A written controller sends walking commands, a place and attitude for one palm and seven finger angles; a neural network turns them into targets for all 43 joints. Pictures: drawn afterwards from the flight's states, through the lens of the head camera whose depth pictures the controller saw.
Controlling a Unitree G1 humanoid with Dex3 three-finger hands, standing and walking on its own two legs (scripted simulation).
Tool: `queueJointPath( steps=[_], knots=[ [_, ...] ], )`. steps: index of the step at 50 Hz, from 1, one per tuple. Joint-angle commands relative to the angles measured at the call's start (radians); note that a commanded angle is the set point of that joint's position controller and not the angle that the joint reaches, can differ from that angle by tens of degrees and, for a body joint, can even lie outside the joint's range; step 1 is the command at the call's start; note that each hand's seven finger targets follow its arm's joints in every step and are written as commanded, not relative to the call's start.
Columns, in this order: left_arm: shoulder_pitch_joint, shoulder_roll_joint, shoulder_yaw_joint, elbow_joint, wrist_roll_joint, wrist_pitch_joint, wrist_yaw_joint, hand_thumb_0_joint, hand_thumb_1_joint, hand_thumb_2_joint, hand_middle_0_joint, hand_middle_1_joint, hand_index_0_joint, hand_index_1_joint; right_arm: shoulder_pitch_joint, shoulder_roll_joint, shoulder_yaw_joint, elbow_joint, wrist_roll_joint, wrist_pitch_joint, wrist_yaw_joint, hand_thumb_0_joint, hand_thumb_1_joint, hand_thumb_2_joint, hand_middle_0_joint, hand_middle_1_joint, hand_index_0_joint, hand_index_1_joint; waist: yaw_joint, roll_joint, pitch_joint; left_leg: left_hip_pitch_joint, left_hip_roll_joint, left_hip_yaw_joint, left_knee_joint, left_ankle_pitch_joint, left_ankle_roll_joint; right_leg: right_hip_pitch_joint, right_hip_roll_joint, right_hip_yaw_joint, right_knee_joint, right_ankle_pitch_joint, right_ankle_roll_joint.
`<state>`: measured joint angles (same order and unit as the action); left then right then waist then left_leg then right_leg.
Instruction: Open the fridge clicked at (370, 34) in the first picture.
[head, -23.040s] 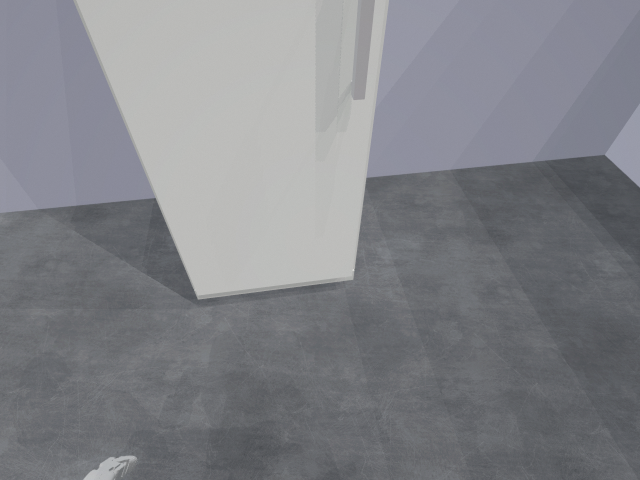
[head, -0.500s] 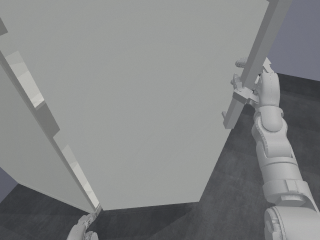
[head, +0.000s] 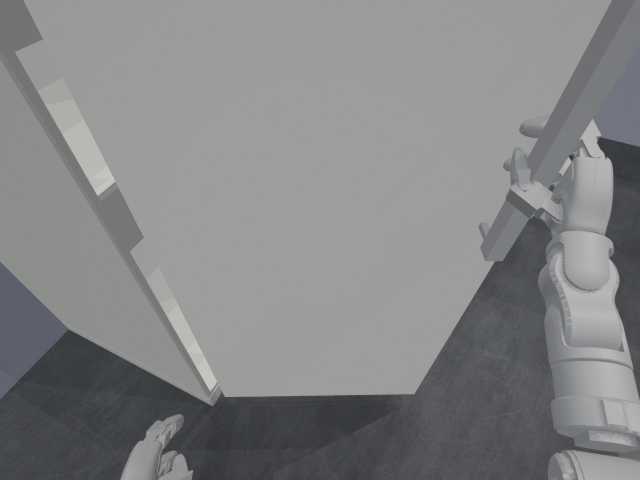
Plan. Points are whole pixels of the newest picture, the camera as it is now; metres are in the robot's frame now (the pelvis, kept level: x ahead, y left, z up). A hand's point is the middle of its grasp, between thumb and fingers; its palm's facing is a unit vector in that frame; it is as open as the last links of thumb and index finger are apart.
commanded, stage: loosen the grip on the handle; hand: right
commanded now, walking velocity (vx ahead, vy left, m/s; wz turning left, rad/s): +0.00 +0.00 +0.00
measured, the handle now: (538, 147) +0.44 -0.20 +0.22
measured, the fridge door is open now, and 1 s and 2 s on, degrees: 64 63 63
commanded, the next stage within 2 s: slip the hand off the handle in 0.64 s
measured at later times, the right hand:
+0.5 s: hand (533, 191) +0.41 -0.20 +0.18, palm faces +0.25 +0.95 -0.17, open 12.9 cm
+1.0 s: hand (578, 193) +0.40 -0.24 +0.19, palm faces +0.28 +0.95 -0.16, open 14.7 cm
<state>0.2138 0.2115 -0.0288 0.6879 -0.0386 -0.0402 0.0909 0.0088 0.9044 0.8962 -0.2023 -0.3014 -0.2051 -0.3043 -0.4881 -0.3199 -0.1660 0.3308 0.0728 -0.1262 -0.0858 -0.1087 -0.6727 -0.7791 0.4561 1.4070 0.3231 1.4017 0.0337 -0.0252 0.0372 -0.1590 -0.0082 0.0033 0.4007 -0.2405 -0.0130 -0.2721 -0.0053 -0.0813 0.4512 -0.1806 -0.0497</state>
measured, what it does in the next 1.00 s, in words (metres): stands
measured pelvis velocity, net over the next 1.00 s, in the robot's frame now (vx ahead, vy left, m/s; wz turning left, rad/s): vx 0.01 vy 0.03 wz -0.03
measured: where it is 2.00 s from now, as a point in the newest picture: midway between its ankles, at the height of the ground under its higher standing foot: outside the picture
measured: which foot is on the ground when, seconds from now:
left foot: down 0.00-1.00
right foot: down 0.00-1.00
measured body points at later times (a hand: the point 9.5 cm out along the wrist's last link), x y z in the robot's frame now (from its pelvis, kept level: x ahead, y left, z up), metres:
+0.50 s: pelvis +0.01 +0.04 -0.01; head +0.03 +0.04 +0.44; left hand +0.10 +0.32 -0.12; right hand +0.39 -0.25 +0.19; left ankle -0.02 +0.13 -0.74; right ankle +0.04 -0.08 -0.74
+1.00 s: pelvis +0.01 +0.03 -0.01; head +0.03 +0.03 +0.44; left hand +0.15 +0.28 -0.12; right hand +0.38 -0.29 +0.20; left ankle -0.02 +0.13 -0.74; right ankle +0.04 -0.08 -0.74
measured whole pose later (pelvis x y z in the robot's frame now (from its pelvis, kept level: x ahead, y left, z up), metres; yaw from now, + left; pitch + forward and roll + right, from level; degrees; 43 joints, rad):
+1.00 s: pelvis +0.01 +0.03 -0.01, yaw -1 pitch +3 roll +1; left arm 0.24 0.24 -0.01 0.70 -0.03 -0.06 0.08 0.01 0.90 0.90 -0.20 -0.30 -0.21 -0.30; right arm -0.51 -0.46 -0.38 0.45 0.11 -0.09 0.12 -0.02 0.56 -0.20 0.26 1.16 0.26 1.15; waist 0.02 -0.02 -0.03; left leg -0.27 -0.03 0.04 0.57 -0.35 0.03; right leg -0.39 -0.03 -0.04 0.60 -0.26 -0.01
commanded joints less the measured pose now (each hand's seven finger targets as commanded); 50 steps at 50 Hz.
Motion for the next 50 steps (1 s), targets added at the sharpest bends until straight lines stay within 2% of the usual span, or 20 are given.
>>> queueJointPath(
  steps=[1, 2, 3, 4, 5, 6, 8, 9, 12, 15, 21, 23, 28, 30, 34, 36, 40, 44, 46, 50],
  knots=[
    [-0.081, 0.14, 0.042, -0.132, 0.003, -0.048, 0.021, 0.0, 0.9, 0.9, -0.2, -0.3, -0.2, -0.3, -0.365, -0.182, -0.035, -0.154, -0.013, -0.04, -0.008, 0.0, -0.9, -0.9, 0.45, 1.4, 0.45, 1.4, -0.024, 0.021, -0.297, 0.027, 0.122, -0.093, -0.041, 0.2, 0.022, 0.172, -0.162, 0.17, -0.043, 0.23, 0.001],
    [-0.08, 0.141, 0.041, -0.125, 0.003, -0.046, 0.022, 0.0, 0.9, 0.9, -0.2, -0.3, -0.2, -0.3, -0.384, -0.178, -0.029, -0.128, -0.014, -0.037, -0.01, 0.0, -0.9, -0.9, 0.45, 1.4, 0.45, 1.4, -0.024, 0.025, -0.284, 0.011, 0.122, -0.096, -0.047, 0.18, 0.022, 0.17, -0.162, 0.173, -0.046, 0.208, 0.001],
    [-0.054, 0.084, -0.021, -0.199, -0.032, -0.064, 0.003, 0.0, 0.9, 0.9, -0.2, -0.3, -0.2, -0.3, -1.12, -0.759, -0.425, -0.361, -0.112, -0.1, -0.056, 0.0, -0.9, -0.9, 0.45, 1.4, 0.45, 1.4, -0.043, -0.127, -0.175, -0.039, 0.052, -0.058, -0.033, -0.132, 0.005, 0.103, -0.055, 0.104, -0.115, -0.085, 0.028],
    [0.015, 0.141, 0.101, -0.064, 0.05, -0.093, -0.003, 0.0, 0.9, 0.9, -0.2, -0.3, -0.2, -0.3, -0.781, -0.353, -0.175, 0.07, -0.131, 0.006, 0.046, 0.0, -0.779, -0.842, 0.45, 1.4, 0.45, 1.4, 0.014, 0.075, -0.388, -0.097, -0.012, 0.047, 0.065, 0.136, 0.064, 0.206, -0.025, 0.052, -0.033, 0.19, 0.054],
    [0.056, 0.155, 0.099, -0.098, 0.021, -0.095, -0.021, 0.0, 0.9, 0.9, -0.2, -0.3, -0.2, -0.3, -0.555, -0.223, -0.145, 0.104, -0.053, 0.021, 0.071, 0.0, -0.658, -0.783, 0.45, 1.4, 0.45, 1.4, 0.016, 0.174, -0.406, -0.13, -0.047, 0.069, 0.056, 0.159, 0.05, 0.238, -0.042, 0.098, -0.016, 0.281, 0.062],
    [0.037, 0.193, 0.099, -0.117, 0.044, -0.114, -0.031, 0.0, 0.9, 0.9, -0.2, -0.3, -0.2, -0.3, -0.613, -0.296, -0.218, -0.037, -0.011, -0.017, 0.09, 0.0, -0.538, -0.725, 0.45, 1.4, 0.45, 1.4, 0.008, 0.144, -0.458, -0.134, -0.044, 0.051, 0.046, 0.141, 0.044, 0.304, -0.051, 0.096, -0.01, 0.246, 0.054],
    [-0.003, 0.163, 0.074, -0.123, 0.036, -0.11, -0.04, 0.0, 0.9, 0.9, -0.2, -0.3, -0.2, -0.3, -0.552, -0.281, -0.191, -0.023, 0.004, -0.031, 0.11, 0.0, -0.296, -0.608, 0.45, 1.4, 0.45, 1.4, -0.02, -0.059, -0.401, -0.152, -0.046, 0.036, 0.03, 0.093, 0.055, 0.296, -0.027, 0.094, -0.01, 0.184, 0.049],
    [-0.017, 0.164, 0.064, -0.128, 0.041, -0.112, -0.054, 0.0, 0.9, 0.9, -0.2, -0.3, -0.2, -0.3, -0.608, -0.228, -0.114, -0.083, 0.0, -0.049, 0.108, 0.0, -0.175, -0.55, 0.45, 1.4, 0.45, 1.4, -0.005, -0.113, -0.343, -0.179, -0.035, 0.029, 0.03, 0.063, 0.053, 0.273, -0.026, 0.088, -0.001, 0.117, 0.045],
    [-0.019, 0.177, 0.068, -0.126, 0.033, -0.094, -0.068, 0.0, 0.9, 0.9, -0.2, -0.3, -0.2, -0.3, -0.504, -0.268, -0.13, -0.008, -0.035, -0.068, 0.093, 0.0, 0.188, -0.375, 0.45, 1.4, 0.45, 1.4, -0.005, -0.013, -0.232, -0.195, -0.03, 0.019, 0.023, -0.023, 0.043, 0.133, -0.019, 0.088, 0.002, -0.028, 0.022],
    [-0.007, 0.181, 0.075, -0.128, 0.027, -0.078, -0.064, 0.0, 0.9, 0.9, -0.2, -0.3, -0.2, -0.3, -0.482, -0.306, -0.154, -0.007, -0.025, -0.057, 0.114, 0.0, 0.55, -0.2, 0.423, 1.367, 0.423, 1.367, -0.005, 0.024, -0.26, -0.168, -0.023, -0.005, 0.018, -0.009, 0.036, 0.106, -0.016, 0.07, 0.033, 0.002, 0.011],
    [0.008, 0.175, 0.086, -0.121, 0.016, -0.053, -0.046, 0.0, 0.9, 0.9, -0.2, -0.3, -0.2, -0.3, -0.443, -0.365, -0.223, -0.124, 0.021, -0.053, 0.158, 0.0, 0.55, -0.2, 0.343, 1.267, 0.343, 1.267, -0.018, 0.004, -0.351, -0.043, 0.021, -0.071, 0.038, 0.233, 0.005, 0.081, -0.006, 0.061, 0.071, 0.083, 0.016],
    [0.027, 0.182, 0.085, -0.102, 0.02, -0.051, -0.035, 0.0, 0.9, 0.9, -0.2, -0.3, -0.2, -0.3, -0.522, -0.429, -0.263, -0.146, 0.022, -0.07, 0.153, 0.0, 0.55, -0.2, 0.317, 1.233, 0.317, 1.233, 0.005, 0.008, -0.357, -0.035, 0.023, -0.075, 0.06, 0.336, -0.003, 0.075, 0.001, 0.058, 0.092, 0.125, 0.013],
    [0.038, 0.178, 0.09, -0.094, 0.015, -0.053, -0.034, 0.0, 0.9, 0.9, -0.2, -0.3, -0.2, -0.3, -0.419, -0.377, -0.23, -0.186, 0.034, -0.083, 0.179, 0.0, 0.55, -0.2, 0.25, 1.15, 0.25, 1.15, -0.009, -0.03, -0.394, 0.003, 0.034, -0.079, 0.108, 0.517, -0.014, 0.08, 0.011, 0.052, 0.123, 0.193, 0.018],
    [0.043, 0.18, 0.094, -0.086, 0.011, -0.054, -0.034, 0.0, 0.9, 0.9, -0.2, -0.3, -0.2, -0.3, -0.372, -0.353, -0.227, -0.16, 0.045, -0.064, 0.187, 0.0, 0.55, -0.2, 0.25, 1.15, 0.25, 1.15, -0.008, 0.019, -0.369, -0.016, 0.035, -0.082, 0.112, 0.533, -0.023, 0.064, 0.009, 0.056, 0.125, 0.184, 0.02],
    [0.029, 0.179, 0.091, -0.091, 0.007, -0.061, -0.025, 0.0, 0.9, 0.9, -0.2, -0.3, -0.2, -0.3, -0.399, -0.36, -0.232, -0.225, 0.057, -0.052, 0.186, 0.0, 0.55, -0.2, 0.25, 1.15, 0.25, 1.15, -0.011, 0.001, -0.384, -0.034, 0.021, -0.062, 0.115, 0.498, -0.015, 0.092, 0.013, 0.057, 0.124, 0.204, 0.016],
    [0.025, 0.18, 0.089, -0.089, 0.009, -0.061, -0.023, 0.0, 0.9, 0.9, -0.2, -0.3, -0.2, -0.3, -0.331, -0.358, -0.254, -0.195, 0.062, -0.038, 0.175, 0.0, 0.55, -0.2, 0.25, 1.15, 0.25, 1.15, -0.02, 0.043, -0.363, -0.046, 0.018, -0.052, 0.116, 0.47, -0.016, 0.079, 0.008, 0.063, 0.121, 0.192, 0.018],
    [0.014, 0.181, 0.079, -0.085, 0.01, -0.052, -0.009, 0.0, 0.9, 0.9, -0.2, -0.3, -0.2, -0.3, -0.33, -0.424, -0.314, -0.119, 0.054, -0.012, 0.172, 0.0, 0.55, -0.2, 0.25, 1.15, 0.25, 1.15, -0.023, 0.057, -0.32, -0.066, 0.018, -0.057, 0.104, 0.383, -0.015, 0.042, 0.003, 0.059, 0.109, 0.144, 0.018],
    [0.01, 0.182, 0.072, -0.096, 0.009, -0.053, 0.0, 0.0, 0.9, 0.9, -0.2, -0.3, -0.2, -0.3, -0.397, -0.443, -0.302, -0.131, 0.05, -0.026, 0.196, 0.0, 0.55, -0.2, 0.25, 1.15, 0.25, 1.15, -0.014, 0.009, -0.339, -0.097, -0.003, -0.04, 0.098, 0.301, 0.003, 0.08, 0.0, 0.061, 0.108, 0.154, 0.016],
    [0.008, 0.175, 0.07, -0.101, 0.006, -0.055, 0.0, 0.0, 0.9, 0.9, -0.2, -0.3, -0.2, -0.3, -0.439, -0.391, -0.241, -0.143, 0.048, -0.038, 0.21, 0.0, 0.55, -0.2, 0.25, 1.15, 0.25, 1.15, 0.001, -0.05, -0.332, -0.142, -0.02, -0.024, 0.091, 0.223, 0.019, 0.119, -0.004, 0.066, 0.109, 0.158, 0.016],
    [0.025, 0.186, 0.07, -0.085, 0.004, -0.066, 0.008, 0.0, 0.9, 0.9, -0.2, -0.3, -0.2, -0.3, -0.48, -0.4, -0.236, -0.069, 0.053, -0.05, 0.225, 0.0, 0.55, -0.2, 0.25, 1.15, 0.25, 1.15, 0.015, -0.032, -0.312, -0.193, -0.028, -0.014, 0.074, 0.126, 0.026, 0.123, -0.011, 0.087, 0.105, 0.116, 0.016]
  ],
)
